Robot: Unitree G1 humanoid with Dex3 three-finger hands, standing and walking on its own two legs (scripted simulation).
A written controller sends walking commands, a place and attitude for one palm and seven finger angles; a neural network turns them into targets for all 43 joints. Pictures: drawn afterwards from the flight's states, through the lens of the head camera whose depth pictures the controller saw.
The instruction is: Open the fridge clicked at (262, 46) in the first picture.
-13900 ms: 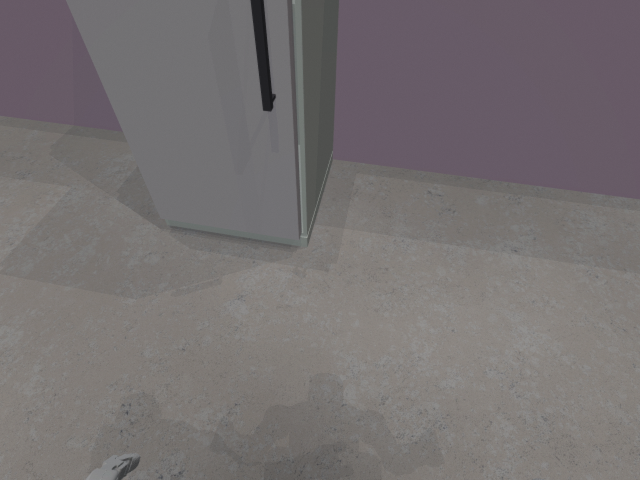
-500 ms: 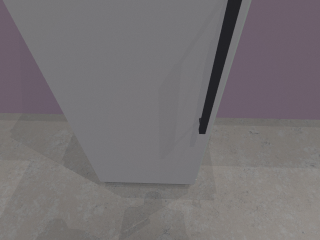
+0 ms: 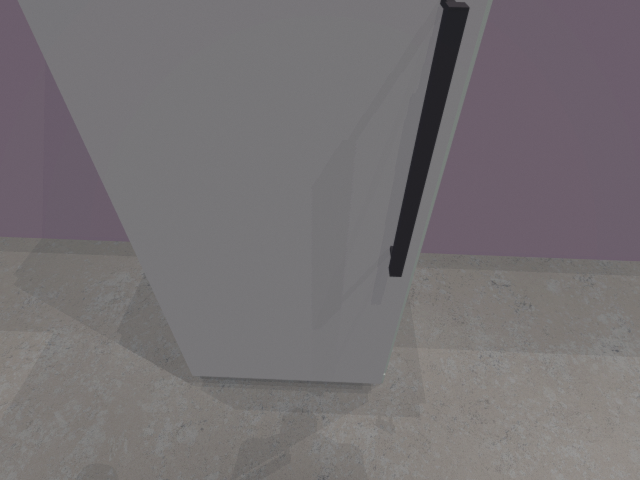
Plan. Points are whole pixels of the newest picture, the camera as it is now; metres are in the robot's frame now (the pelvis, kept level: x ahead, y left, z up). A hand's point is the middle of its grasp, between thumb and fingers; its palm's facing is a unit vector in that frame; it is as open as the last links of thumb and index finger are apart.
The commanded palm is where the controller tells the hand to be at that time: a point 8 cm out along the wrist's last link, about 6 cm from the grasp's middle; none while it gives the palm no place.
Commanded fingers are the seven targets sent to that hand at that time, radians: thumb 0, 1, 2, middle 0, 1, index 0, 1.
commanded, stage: look again from close up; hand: right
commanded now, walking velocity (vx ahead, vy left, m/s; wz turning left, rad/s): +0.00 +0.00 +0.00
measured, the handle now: (415, 166) +0.54 -0.11 +0.14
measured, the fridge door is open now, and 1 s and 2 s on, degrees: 0 0 0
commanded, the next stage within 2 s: none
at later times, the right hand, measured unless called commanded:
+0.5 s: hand out of the picture +0.00 -0.16 -0.17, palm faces +0.01 +0.98 -0.18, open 7.4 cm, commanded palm none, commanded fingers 0.00 -0.90 -0.90 0.20 0.30 0.20 0.30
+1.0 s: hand out of the picture +0.00 -0.16 -0.17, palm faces +0.02 +0.99 -0.17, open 7.4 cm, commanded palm none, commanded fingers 0.00 -0.90 -0.90 0.20 0.30 0.20 0.30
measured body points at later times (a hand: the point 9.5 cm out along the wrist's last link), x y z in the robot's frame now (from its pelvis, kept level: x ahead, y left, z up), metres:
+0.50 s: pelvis +0.00 +0.01 +0.00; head +0.00 +0.00 +0.45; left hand +0.01 +0.24 -0.15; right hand +0.00 -0.21 -0.16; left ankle +0.03 +0.13 -0.74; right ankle +0.03 -0.08 -0.74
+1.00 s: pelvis +0.00 +0.01 +0.01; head +0.01 +0.00 +0.45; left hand +0.00 +0.23 -0.15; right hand +0.00 -0.21 -0.16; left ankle +0.03 +0.13 -0.74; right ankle +0.03 -0.08 -0.74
